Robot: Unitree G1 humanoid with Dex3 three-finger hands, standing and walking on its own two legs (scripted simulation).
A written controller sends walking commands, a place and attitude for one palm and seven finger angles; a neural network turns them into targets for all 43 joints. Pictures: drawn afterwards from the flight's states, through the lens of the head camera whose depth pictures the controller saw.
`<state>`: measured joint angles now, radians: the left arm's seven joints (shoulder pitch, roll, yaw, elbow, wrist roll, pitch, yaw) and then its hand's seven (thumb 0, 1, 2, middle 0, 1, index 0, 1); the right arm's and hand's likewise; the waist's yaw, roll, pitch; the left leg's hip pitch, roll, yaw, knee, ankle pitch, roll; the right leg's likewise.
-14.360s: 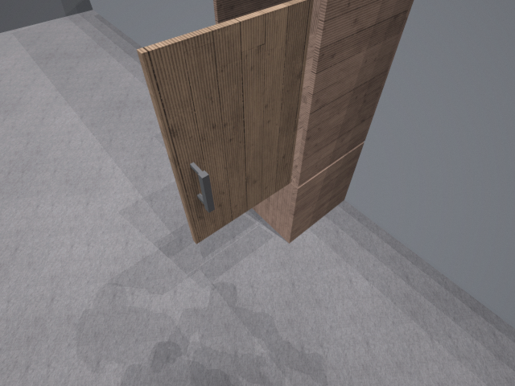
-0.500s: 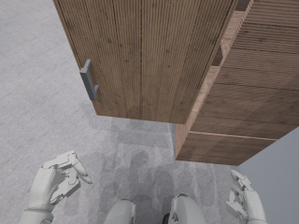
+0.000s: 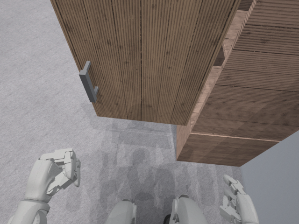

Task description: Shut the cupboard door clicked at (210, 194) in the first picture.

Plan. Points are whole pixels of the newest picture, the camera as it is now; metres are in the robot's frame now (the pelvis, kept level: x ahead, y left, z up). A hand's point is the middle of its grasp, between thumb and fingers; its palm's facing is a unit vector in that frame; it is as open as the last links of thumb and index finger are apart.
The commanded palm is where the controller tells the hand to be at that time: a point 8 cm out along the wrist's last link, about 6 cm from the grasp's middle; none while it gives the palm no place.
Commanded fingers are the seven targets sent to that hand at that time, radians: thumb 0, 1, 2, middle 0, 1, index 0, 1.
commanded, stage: raise the hand and make a fist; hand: left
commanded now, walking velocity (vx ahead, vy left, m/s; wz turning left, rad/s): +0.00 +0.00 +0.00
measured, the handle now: (90, 82) +0.51 +0.22 +0.03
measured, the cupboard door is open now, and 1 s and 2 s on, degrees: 89 89 89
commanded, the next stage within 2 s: bring the fist close to the handle in 0.30 s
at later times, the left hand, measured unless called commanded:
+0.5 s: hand (74, 176) +0.22 +0.19 +0.04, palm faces -0.04 -1.00 -0.05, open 3.1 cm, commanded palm +0.22 +0.24 +0.04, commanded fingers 0.00 0.90 0.90 -1.30 -1.50 -1.30 -1.50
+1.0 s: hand (86, 135) +0.32 +0.19 +0.03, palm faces -0.04 -1.00 -0.04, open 3.1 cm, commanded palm +0.31 +0.24 +0.03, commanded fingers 0.00 0.90 0.90 -1.30 -1.50 -1.30 -1.50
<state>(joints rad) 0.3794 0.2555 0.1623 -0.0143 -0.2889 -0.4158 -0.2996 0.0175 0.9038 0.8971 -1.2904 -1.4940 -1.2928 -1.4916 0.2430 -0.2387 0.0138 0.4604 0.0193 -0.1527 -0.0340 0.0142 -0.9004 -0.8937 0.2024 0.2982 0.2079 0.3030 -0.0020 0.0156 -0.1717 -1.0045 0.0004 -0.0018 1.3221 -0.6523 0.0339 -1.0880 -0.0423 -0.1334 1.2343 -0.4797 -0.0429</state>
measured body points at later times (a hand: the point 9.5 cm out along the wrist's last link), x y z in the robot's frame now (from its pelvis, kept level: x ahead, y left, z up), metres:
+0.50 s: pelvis +0.00 +0.00 +0.00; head +0.08 +0.01 +0.44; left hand +0.22 +0.24 +0.05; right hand +0.19 -0.23 -0.07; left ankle -0.01 +0.10 -0.62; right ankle +0.06 -0.11 -0.62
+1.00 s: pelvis +0.00 +0.00 +0.00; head +0.10 +0.01 +0.44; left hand +0.32 +0.24 +0.04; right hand +0.15 -0.25 -0.09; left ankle -0.01 +0.10 -0.62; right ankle +0.06 -0.11 -0.62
